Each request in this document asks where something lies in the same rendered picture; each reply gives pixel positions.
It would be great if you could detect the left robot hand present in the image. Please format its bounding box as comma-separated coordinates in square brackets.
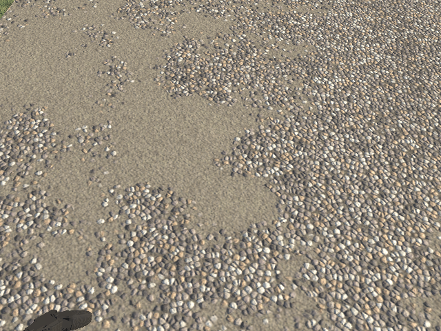
[23, 310, 92, 331]

